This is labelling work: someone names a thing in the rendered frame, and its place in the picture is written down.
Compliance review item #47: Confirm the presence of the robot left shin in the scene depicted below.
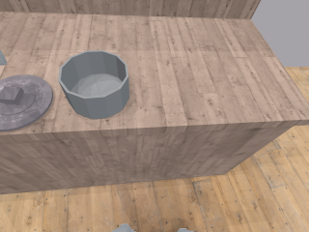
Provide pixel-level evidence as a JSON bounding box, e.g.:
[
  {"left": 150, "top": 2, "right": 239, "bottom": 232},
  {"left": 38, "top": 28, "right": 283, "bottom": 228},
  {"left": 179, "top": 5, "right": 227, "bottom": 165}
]
[{"left": 120, "top": 223, "right": 130, "bottom": 228}]

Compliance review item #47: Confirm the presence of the lid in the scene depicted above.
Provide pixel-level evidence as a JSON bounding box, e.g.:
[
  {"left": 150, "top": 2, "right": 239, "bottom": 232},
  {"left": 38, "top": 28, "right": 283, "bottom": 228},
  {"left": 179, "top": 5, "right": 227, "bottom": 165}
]
[{"left": 0, "top": 74, "right": 53, "bottom": 131}]

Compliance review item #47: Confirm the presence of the knob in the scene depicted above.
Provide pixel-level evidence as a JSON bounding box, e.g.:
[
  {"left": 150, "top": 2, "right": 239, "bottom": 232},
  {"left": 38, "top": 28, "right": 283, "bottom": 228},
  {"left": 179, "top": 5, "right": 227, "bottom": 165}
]
[{"left": 0, "top": 86, "right": 24, "bottom": 104}]

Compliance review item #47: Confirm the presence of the pot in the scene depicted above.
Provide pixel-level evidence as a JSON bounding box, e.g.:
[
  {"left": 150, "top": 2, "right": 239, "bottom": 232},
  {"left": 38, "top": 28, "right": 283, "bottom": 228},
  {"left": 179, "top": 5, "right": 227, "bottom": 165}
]
[{"left": 58, "top": 50, "right": 129, "bottom": 119}]

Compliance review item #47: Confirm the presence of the table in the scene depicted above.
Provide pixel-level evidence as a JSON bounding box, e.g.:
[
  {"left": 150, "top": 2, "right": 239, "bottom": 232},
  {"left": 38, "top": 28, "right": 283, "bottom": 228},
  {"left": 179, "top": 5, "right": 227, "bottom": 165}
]
[{"left": 0, "top": 0, "right": 309, "bottom": 195}]

